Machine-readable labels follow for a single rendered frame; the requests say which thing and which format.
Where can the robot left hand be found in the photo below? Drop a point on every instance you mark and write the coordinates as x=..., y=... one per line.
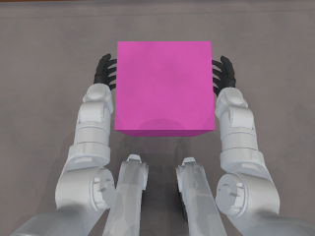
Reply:
x=102, y=72

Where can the carton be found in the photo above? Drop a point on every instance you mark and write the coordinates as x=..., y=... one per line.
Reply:
x=164, y=89

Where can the robot left thigh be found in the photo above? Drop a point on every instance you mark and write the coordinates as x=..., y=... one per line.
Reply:
x=125, y=214

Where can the robot left forearm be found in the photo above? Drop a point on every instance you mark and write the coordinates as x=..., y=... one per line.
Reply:
x=90, y=147

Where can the robot right hand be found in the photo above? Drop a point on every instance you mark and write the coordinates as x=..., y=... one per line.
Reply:
x=226, y=75

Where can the robot right forearm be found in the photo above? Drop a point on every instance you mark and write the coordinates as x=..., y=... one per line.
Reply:
x=239, y=147

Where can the left robot upper arm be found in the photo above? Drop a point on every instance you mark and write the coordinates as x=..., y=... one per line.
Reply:
x=82, y=196

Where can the robot right foot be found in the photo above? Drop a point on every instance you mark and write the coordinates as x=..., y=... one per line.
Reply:
x=185, y=215

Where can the right robot upper arm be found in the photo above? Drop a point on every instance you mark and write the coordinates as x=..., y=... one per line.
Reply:
x=252, y=204

